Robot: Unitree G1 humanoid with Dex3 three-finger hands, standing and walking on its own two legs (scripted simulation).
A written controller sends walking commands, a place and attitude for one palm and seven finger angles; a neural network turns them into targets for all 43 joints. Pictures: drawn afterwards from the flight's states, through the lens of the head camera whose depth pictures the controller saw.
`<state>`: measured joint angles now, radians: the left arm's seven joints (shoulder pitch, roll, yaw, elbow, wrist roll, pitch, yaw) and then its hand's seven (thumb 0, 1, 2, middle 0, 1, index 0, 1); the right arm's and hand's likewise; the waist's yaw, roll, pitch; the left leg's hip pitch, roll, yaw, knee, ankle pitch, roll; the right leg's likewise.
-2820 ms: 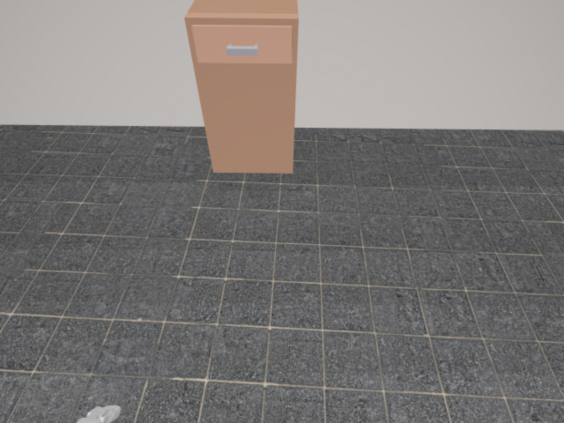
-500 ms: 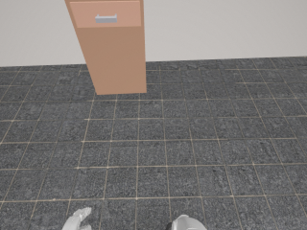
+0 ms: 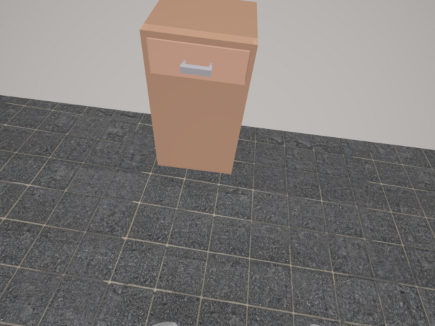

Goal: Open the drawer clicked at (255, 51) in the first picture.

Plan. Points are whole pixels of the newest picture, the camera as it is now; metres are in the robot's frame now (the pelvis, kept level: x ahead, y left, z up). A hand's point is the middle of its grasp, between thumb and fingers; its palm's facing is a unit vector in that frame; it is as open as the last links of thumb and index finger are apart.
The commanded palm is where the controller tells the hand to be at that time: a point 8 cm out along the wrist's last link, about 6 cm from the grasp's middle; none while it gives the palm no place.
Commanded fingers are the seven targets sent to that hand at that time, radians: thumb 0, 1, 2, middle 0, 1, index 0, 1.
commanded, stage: walk to a spot facing it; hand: left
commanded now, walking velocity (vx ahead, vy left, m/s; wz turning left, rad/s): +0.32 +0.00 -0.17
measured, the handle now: (196, 66) +1.00 +0.17 -0.07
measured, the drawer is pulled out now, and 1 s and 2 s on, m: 0.00 0.00 0.00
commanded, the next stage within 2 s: take the last steps up to it in 0.16 s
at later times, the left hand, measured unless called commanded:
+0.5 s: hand (176, 252) +0.30 +0.12 -0.16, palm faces -0.09 -0.97 -0.23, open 7.3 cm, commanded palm none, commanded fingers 0.00 0.90 0.90 -0.20 -0.30 -0.20 -0.30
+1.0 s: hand (169, 273) +0.26 +0.12 -0.17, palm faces +0.12 -0.99 -0.12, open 7.3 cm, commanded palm none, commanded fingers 0.00 0.90 0.90 -0.20 -0.30 -0.20 -0.30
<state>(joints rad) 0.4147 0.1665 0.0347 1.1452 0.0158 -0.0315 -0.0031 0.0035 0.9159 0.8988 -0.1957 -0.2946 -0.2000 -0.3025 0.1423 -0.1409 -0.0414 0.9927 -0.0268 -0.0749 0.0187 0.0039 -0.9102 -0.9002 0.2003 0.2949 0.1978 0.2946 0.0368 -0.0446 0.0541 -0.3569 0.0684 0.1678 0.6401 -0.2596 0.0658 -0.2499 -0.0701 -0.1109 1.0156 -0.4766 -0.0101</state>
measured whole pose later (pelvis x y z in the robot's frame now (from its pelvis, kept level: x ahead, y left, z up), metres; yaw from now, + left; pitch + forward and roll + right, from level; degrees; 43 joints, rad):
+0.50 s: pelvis +0.19 -0.06 -0.01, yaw -5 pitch -2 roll +1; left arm 0.15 0.17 0.05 1.02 0.02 -0.06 -0.01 0.00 0.92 0.90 -0.19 -0.29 -0.20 -0.30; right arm 0.43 -0.11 -0.04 1.18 -0.01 -0.02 0.00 0.01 -0.91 -0.90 0.20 0.30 0.20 0.29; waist -0.04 0.03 0.08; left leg -0.16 0.11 0.14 0.94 -0.51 -0.01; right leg -0.40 -0.05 -0.16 0.66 -0.22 -0.07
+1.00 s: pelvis +0.34 -0.03 +0.00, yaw +0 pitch -1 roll -1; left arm 0.43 0.14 0.04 1.16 0.02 -0.03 0.00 0.00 0.91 0.90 -0.20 -0.29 -0.20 -0.30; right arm 0.18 -0.16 -0.05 1.02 -0.03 -0.05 0.02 0.01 -0.92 -0.90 0.20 0.29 0.20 0.29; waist 0.05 -0.03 0.02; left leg -0.32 0.08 0.15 0.57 -0.20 0.02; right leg -0.16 -0.10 -0.19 0.64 -0.42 0.01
